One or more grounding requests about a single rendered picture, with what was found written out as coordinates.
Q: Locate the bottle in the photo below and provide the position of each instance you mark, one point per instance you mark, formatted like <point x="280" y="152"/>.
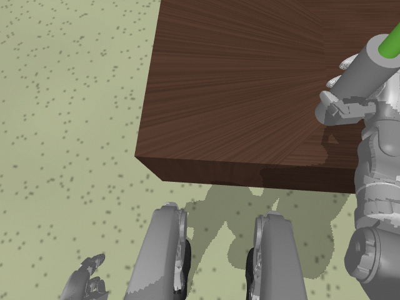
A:
<point x="373" y="66"/>

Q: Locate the right robot hand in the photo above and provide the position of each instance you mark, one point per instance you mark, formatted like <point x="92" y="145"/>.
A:
<point x="384" y="103"/>

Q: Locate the right robot arm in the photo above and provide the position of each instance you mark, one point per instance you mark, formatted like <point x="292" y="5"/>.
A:
<point x="373" y="255"/>

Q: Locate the left robot hand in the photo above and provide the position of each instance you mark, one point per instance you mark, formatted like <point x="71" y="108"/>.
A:
<point x="80" y="287"/>

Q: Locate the left robot foot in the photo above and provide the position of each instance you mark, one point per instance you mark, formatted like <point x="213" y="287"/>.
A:
<point x="182" y="293"/>

